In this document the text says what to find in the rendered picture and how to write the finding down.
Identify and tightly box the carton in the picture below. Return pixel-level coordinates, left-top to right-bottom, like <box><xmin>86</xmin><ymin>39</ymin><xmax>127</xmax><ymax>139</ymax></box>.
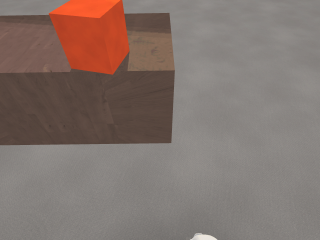
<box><xmin>49</xmin><ymin>0</ymin><xmax>130</xmax><ymax>75</ymax></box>

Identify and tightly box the pedestal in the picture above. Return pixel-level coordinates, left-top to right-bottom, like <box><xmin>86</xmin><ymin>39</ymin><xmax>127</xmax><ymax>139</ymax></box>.
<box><xmin>0</xmin><ymin>13</ymin><xmax>175</xmax><ymax>146</ymax></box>

